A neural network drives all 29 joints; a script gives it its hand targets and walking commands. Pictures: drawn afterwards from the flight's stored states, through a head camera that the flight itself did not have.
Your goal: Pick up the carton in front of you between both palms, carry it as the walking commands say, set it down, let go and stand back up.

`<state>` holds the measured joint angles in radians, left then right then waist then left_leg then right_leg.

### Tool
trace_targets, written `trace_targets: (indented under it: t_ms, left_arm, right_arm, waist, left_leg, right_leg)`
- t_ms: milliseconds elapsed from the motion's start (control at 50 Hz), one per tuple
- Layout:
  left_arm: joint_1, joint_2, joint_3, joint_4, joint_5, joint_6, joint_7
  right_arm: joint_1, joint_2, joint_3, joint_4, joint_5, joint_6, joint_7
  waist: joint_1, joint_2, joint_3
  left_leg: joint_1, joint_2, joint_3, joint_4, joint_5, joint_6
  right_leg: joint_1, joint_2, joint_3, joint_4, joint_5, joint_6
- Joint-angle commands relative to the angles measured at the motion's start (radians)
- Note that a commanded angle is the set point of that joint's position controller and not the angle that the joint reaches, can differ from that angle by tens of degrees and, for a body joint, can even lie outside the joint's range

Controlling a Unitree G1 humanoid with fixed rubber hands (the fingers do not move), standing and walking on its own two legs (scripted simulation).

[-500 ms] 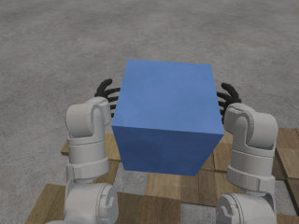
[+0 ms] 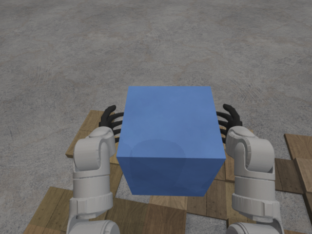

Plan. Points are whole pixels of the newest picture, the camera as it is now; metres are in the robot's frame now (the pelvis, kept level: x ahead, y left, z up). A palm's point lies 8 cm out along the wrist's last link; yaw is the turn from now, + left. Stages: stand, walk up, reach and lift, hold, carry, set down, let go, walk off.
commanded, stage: carry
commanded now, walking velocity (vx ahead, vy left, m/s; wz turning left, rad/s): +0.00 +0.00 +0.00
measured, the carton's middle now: (168, 144) +0.35 +0.01 +0.03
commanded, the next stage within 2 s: none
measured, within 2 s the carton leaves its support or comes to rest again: neither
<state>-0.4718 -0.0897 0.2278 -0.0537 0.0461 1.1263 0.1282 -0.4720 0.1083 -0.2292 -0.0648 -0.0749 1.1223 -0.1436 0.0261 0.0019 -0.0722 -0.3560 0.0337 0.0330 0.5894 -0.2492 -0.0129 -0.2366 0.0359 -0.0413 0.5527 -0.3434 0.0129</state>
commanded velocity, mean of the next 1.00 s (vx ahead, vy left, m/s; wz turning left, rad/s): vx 0.00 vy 0.00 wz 0.00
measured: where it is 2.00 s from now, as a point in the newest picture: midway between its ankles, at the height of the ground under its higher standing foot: outside the picture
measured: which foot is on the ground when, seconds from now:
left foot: down 0.00-1.00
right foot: down 0.00-1.00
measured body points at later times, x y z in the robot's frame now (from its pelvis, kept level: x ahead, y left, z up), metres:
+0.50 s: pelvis -0.02 +0.00 +0.00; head -0.03 +0.00 +0.45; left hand +0.32 +0.15 +0.12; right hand +0.32 -0.15 +0.12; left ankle -0.01 +0.15 -0.73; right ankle -0.07 -0.07 -0.74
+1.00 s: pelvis -0.04 +0.02 +0.00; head -0.07 +0.02 +0.45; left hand +0.28 +0.16 +0.10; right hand +0.28 -0.14 +0.11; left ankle -0.01 +0.15 -0.73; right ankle -0.07 -0.07 -0.74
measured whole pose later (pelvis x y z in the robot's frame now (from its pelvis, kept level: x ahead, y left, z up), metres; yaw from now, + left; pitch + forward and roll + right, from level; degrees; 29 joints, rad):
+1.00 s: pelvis -0.04 +0.02 +0.00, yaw -1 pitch +1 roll +0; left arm -0.43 -0.10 0.21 0.00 0.07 1.16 0.13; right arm -0.44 0.10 -0.22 0.00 -0.08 1.16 -0.14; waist 0.00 0.00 -0.12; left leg -0.33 0.05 0.06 0.56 -0.25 -0.01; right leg -0.21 0.04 -0.03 0.49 -0.33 0.02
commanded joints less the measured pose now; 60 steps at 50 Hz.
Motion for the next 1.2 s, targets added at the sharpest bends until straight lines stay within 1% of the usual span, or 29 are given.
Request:
trace_targets:
  t_ms: [0, 60, 100, 160, 220, 280, 300, 340, 380, 420, 460, 520, 580, 620, 640, 680, 780, 820, 860, 940, 980, 1020, 1120, 1180]
  left_arm:
    - [-0.621, -0.862, -0.696, -0.158, -0.315, -0.003, -0.118]
    - [-0.591, -0.834, -0.695, -0.152, -0.298, 0.005, -0.111]
    - [-0.563, -0.817, -0.686, -0.142, -0.285, 0.010, -0.105]
    - [-0.535, -0.805, -0.672, -0.124, -0.270, 0.014, -0.100]
    - [-0.546, -0.808, -0.663, -0.119, -0.265, 0.012, -0.102]
    - [-0.590, -0.820, -0.667, -0.136, -0.274, 0.005, -0.106]
    - [-0.599, -0.822, -0.668, -0.137, -0.277, 0.004, -0.107]
    - [-0.600, -0.819, -0.666, -0.130, -0.279, 0.004, -0.105]
    - [-0.578, -0.809, -0.660, -0.109, -0.275, 0.007, -0.100]
    - [-0.531, -0.794, -0.648, -0.068, -0.260, 0.013, -0.093]
    - [-0.507, -0.792, -0.636, -0.032, -0.245, 0.016, -0.090]
    - [-0.586, -0.830, -0.653, -0.060, -0.257, 0.008, -0.096]
    - [-0.696, -0.879, -0.682, -0.116, -0.288, -0.004, -0.105]
    - [-0.707, -0.883, -0.679, -0.116, -0.291, -0.009, -0.102]
    - [-0.692, -0.876, -0.670, -0.104, -0.287, -0.009, -0.099]
    - [-0.638, -0.853, -0.649, -0.071, -0.273, -0.003, -0.091]
    - [-0.526, -0.813, -0.617, -0.008, -0.235, 0.016, -0.080]
    - [-0.523, -0.817, -0.611, 0.000, -0.227, 0.018, -0.083]
    - [-0.558, -0.834, -0.616, -0.014, -0.231, 0.016, -0.090]
    - [-0.681, -0.873, -0.651, -0.084, -0.264, 0.004, -0.096]
    - [-0.706, -0.875, -0.665, -0.107, -0.276, 0.002, -0.091]
    - [-0.682, -0.862, -0.664, -0.100, -0.276, 0.004, -0.084]
    - [-0.566, -0.828, -0.640, -0.040, -0.252, 0.018, -0.081]
    - [-0.552, -0.840, -0.630, -0.015, -0.245, 0.020, -0.090]
  right_arm:
    - [-0.586, 0.867, 0.700, -0.117, 0.288, 0.005, 0.096]
    - [-0.563, 0.845, 0.699, -0.109, 0.289, 0.012, 0.101]
    - [-0.549, 0.831, 0.695, -0.108, 0.289, 0.016, 0.104]
    - [-0.525, 0.824, 0.687, -0.089, 0.288, 0.021, 0.108]
    - [-0.548, 0.833, 0.687, -0.088, 0.290, 0.021, 0.111]
    - [-0.606, 0.848, 0.697, -0.115, 0.300, 0.017, 0.110]
    - [-0.618, 0.849, 0.698, -0.119, 0.302, 0.016, 0.108]
    - [-0.617, 0.842, 0.692, -0.115, 0.299, 0.017, 0.104]
    - [-0.580, 0.825, 0.672, -0.089, 0.285, 0.020, 0.100]
    - [-0.511, 0.803, 0.640, -0.035, 0.259, 0.026, 0.097]
    - [-0.472, 0.793, 0.609, 0.011, 0.236, 0.030, 0.098]
    - [-0.520, 0.814, 0.604, 0.007, 0.234, 0.021, 0.105]
    - [-0.622, 0.854, 0.634, -0.049, 0.260, 0.010, 0.111]
    - [-0.660, 0.857, 0.649, -0.072, 0.275, 0.005, 0.108]
    - [-0.661, 0.849, 0.651, -0.077, 0.277, 0.005, 0.105]
    - [-0.630, 0.825, 0.648, -0.072, 0.272, 0.008, 0.099]
    - [-0.533, 0.802, 0.631, -0.012, 0.260, 0.026, 0.098]
    - [-0.535, 0.811, 0.626, 0.001, 0.261, 0.028, 0.105]
    - [-0.569, 0.829, 0.628, -0.006, 0.268, 0.026, 0.112]
    - [-0.667, 0.871, 0.644, -0.049, 0.293, 0.015, 0.118]
    - [-0.672, 0.870, 0.644, -0.057, 0.296, 0.011, 0.115]
    - [-0.637, 0.852, 0.637, -0.046, 0.288, 0.013, 0.110]
    - [-0.532, 0.808, 0.617, -0.003, 0.258, 0.027, 0.106]
    - [-0.545, 0.815, 0.619, -0.005, 0.256, 0.029, 0.110]
  waist:
    - [-0.004, -0.051, -0.408]
    - [-0.003, -0.006, -0.409]
    - [-0.002, -0.003, -0.415]
    - [-0.004, -0.033, -0.413]
    - [-0.002, -0.071, -0.392]
    - [0.002, -0.087, -0.358]
    - [0.002, -0.081, -0.351]
    - [0.000, -0.054, -0.345]
    - [-0.006, -0.024, -0.351]
    - [-0.010, 0.000, -0.367]
    - [-0.012, 0.008, -0.376]
    - [-0.016, 0.013, -0.345]
    - [-0.017, 0.014, -0.299]
    - [-0.017, 0.018, -0.268]
    - [-0.017, 0.019, -0.261]
    - [-0.019, 0.017, -0.276]
    - [-0.020, -0.007, -0.356]
    - [-0.022, -0.012, -0.360]
    - [-0.023, -0.007, -0.340]
    - [-0.023, 0.022, -0.280]
    - [-0.022, 0.039, -0.277]
    - [-0.023, 0.042, -0.293]
    - [-0.025, 0.003, -0.365]
    - [-0.026, -0.018, -0.361]
  left_leg:
    - [0.145, 0.022, 0.006, -0.025, 0.409, 0.031]
    - [0.179, 0.035, -0.001, -0.020, 0.450, 0.035]
    - [0.180, 0.042, 0.000, -0.003, 0.455, 0.033]
    - [0.143, 0.041, 0.009, 0.011, 0.418, 0.026]
    - [0.087, 0.036, 0.019, 0.012, 0.348, 0.016]
    - [0.068, 0.032, 0.025, -0.011, 0.283, 0.010]
    - [0.080, 0.036, 0.022, -0.020, 0.281, 0.011]
    - [0.125, 0.055, 0.008, -0.027, 0.309, 0.020]
    - [0.173, 0.074, -0.002, -0.025, 0.314, 0.029]
    - [0.206, 0.087, -0.006, -0.020, 0.325, 0.034]
    - [0.233, 0.099, -0.006, -0.018, 0.344, 0.035]
    - [0.190, 0.104, -0.012, -0.026, 0.276, 0.035]
    - [0.162, 0.105, -0.023, -0.059, 0.192, 0.036]
    - [0.154, 0.106, -0.032, -0.081, 0.128, 0.041]
    - [0.153, 0.105, -0.036, -0.086, 0.113, 0.044]
    - [0.159, 0.106, -0.041, -0.086, 0.127, 0.049]
    - [0.190, 0.113, -0.042, -0.057, 0.253, 0.057]
    - [0.184, 0.116, -0.043, -0.058, 0.268, 0.059]
    - [0.167, 0.116, -0.044, -0.069, 0.247, 0.058]
    - [0.136, 0.109, -0.046, -0.105, 0.147, 0.055]
    - [0.142, 0.105, -0.047, -0.112, 0.123, 0.056]
    - [0.161, 0.104, -0.045, -0.103, 0.143, 0.058]
    - [0.197, 0.108, -0.039, -0.057, 0.246, 0.063]
    - [0.192, 0.117, -0.043, -0.058, 0.274, 0.065]
  right_leg:
    - [0.234, -0.146, 0.099, -0.022, 0.917, -0.004]
    - [0.220, -0.146, 0.100, -0.049, 0.866, -0.002]
    - [0.228, -0.153, 0.104, -0.057, 0.882, -0.001]
    - [0.263, -0.159, 0.105, -0.048, 0.945, -0.004]
    - [0.291, -0.162, 0.106, -0.044, 0.985, -0.010]
    - [0.280, -0.161, 0.108, -0.057, 0.961, -0.015]
    - [0.262, -0.159, 0.108, -0.064, 0.924, -0.016]
    - [0.208, -0.154, 0.107, -0.080, 0.801, -0.014]
    - [0.163, -0.152, 0.108, -0.097, 0.682, -0.014]
    - [0.142, -0.153, 0.106, -0.099, 0.624, -0.015]
    - [0.112, -0.149, 0.100, -0.094, 0.587, -0.017]
    - [0.105, -0.139, 0.091, -0.112, 0.509, -0.018]
    - [0.076, -0.132, 0.091, -0.135, 0.378, -0.027]
    - [0.041, -0.126, 0.093, -0.152, 0.281, -0.034]
    - [0.033, -0.125, 0.094, -0.157, 0.255, -0.036]
    - [0.039, -0.125, 0.094, -0.154, 0.251, -0.040]
    - [0.094, -0.126, 0.087, -0.115, 0.356, -0.042]
    - [0.099, -0.125, 0.084, -0.108, 0.362, -0.041]
    - [0.090, -0.124, 0.083, -0.113, 0.338, -0.039]
    - [0.050, -0.122, 0.086, -0.135, 0.249, -0.037]
    - [0.040, -0.122, 0.089, -0.143, 0.226, -0.038]
    - [0.041, -0.124, 0.092, -0.142, 0.239, -0.040]
    - [0.082, -0.132, 0.094, -0.112, 0.346, -0.042]
    - [0.079, -0.130, 0.088, -0.104, 0.355, -0.039]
